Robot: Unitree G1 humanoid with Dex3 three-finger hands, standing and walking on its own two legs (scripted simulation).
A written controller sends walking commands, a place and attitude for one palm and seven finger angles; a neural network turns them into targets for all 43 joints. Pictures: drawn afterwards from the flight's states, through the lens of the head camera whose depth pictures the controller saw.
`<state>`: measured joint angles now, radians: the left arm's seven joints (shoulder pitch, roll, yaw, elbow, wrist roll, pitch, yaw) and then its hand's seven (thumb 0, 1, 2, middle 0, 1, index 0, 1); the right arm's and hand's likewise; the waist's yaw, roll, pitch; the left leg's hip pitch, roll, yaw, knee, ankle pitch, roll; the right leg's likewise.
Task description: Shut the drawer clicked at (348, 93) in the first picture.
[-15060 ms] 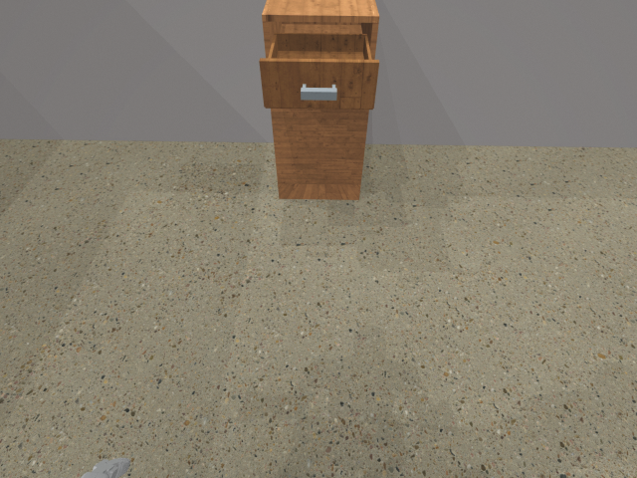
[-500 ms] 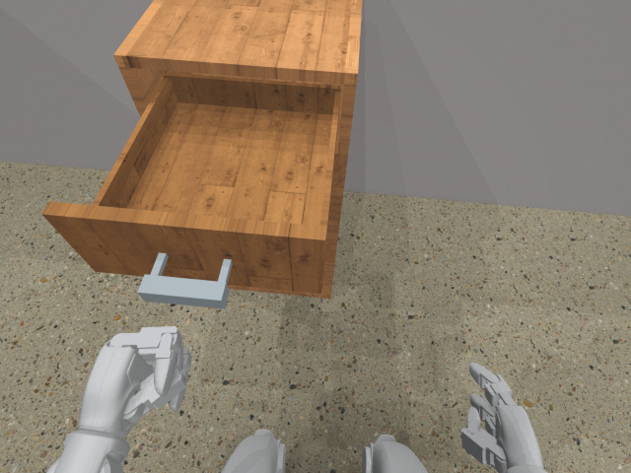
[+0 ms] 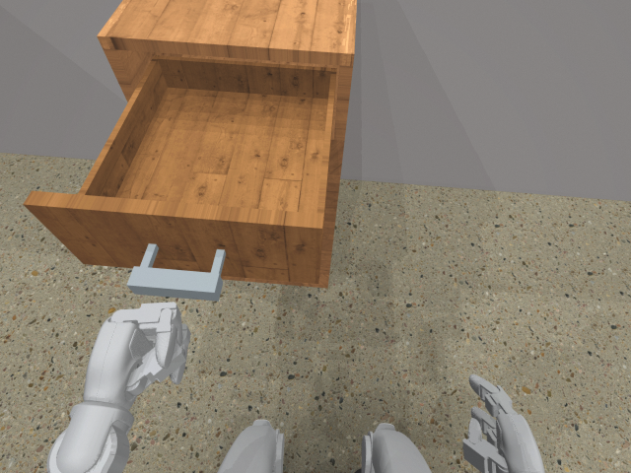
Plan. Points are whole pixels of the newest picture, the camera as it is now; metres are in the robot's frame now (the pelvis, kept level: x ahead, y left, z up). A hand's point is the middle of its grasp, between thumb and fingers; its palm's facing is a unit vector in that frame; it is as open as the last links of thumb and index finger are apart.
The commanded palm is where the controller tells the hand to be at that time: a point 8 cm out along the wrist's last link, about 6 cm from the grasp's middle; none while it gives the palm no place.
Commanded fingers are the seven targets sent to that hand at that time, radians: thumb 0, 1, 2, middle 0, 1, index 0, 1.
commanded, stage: bring the fist close to the handle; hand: left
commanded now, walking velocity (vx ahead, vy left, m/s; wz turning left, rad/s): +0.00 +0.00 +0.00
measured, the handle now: (181, 268) +0.35 +0.19 +0.04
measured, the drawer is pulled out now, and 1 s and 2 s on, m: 0.30 0.24 0.12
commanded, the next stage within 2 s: push the drawer shut in 0.08 s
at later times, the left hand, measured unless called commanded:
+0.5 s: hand (194, 333) +0.27 +0.15 +0.04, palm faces -0.08 -1.00 -0.06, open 3.3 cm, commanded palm +0.27 +0.21 +0.05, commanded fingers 0.00 0.90 0.90 -1.40 -1.60 -1.40 -1.60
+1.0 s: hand (203, 288) +0.33 +0.16 +0.03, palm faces -0.07 -1.00 -0.06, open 3.2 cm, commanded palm +0.33 +0.21 +0.05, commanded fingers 0.00 0.90 0.90 -1.40 -1.60 -1.40 -1.60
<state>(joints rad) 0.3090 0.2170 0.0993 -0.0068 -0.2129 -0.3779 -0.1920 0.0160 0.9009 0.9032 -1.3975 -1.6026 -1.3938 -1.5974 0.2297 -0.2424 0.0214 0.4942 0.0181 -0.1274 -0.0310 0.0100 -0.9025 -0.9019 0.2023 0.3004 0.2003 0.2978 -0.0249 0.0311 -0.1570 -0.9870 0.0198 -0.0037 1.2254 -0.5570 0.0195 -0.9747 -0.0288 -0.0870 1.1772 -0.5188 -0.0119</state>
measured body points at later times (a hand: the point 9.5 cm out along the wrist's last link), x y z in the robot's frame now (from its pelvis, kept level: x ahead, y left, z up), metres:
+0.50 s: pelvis +0.00 +0.00 +0.00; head +0.10 +0.00 +0.44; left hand +0.27 +0.21 +0.04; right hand +0.18 -0.24 -0.09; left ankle +0.02 +0.11 -0.64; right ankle +0.03 -0.12 -0.64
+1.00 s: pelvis -0.01 +0.00 +0.00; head +0.08 +0.00 +0.44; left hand +0.33 +0.21 +0.04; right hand +0.14 -0.25 -0.10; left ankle +0.02 +0.11 -0.64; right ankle +0.03 -0.12 -0.64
